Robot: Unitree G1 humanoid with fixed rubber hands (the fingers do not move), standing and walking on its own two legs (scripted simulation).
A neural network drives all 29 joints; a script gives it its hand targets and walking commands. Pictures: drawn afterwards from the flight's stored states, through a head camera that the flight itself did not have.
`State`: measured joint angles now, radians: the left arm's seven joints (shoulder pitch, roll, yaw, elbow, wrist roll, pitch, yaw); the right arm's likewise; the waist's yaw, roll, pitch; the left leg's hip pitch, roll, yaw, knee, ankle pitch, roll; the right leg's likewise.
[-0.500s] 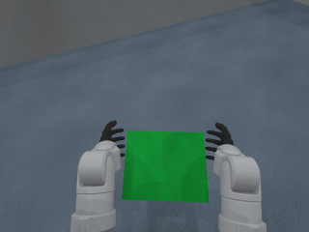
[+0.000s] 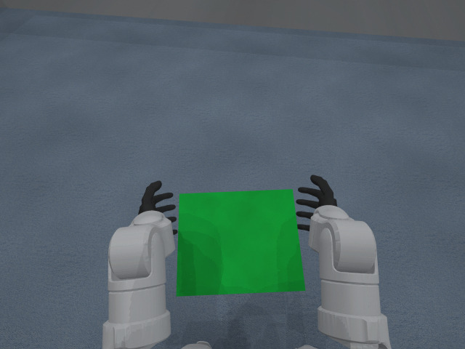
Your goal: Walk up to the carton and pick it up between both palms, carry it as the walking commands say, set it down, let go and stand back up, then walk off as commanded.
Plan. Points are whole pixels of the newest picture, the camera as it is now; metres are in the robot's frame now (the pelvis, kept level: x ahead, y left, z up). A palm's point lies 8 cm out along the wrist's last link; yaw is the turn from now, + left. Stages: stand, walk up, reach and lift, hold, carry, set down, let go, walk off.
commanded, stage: carry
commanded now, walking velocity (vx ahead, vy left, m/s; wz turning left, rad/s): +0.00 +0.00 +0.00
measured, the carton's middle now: (237, 245) +0.32 +0.03 -0.04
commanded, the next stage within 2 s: none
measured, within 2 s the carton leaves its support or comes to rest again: neither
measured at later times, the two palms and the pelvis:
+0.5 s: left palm (128, 237) +0.25 +0.18 +0.11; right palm (325, 234) +0.27 -0.09 +0.11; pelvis -0.04 +0.02 +0.01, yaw +6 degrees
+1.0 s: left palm (121, 248) +0.23 +0.18 +0.11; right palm (324, 237) +0.27 -0.09 +0.11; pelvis -0.04 +0.01 +0.01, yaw +7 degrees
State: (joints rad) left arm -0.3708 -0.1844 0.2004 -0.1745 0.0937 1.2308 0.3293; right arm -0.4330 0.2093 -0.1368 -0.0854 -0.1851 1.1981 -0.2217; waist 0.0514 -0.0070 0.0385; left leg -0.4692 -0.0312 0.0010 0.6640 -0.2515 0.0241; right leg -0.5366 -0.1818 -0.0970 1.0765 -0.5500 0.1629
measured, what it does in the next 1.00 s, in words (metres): steps on the spot: right foot, then left foot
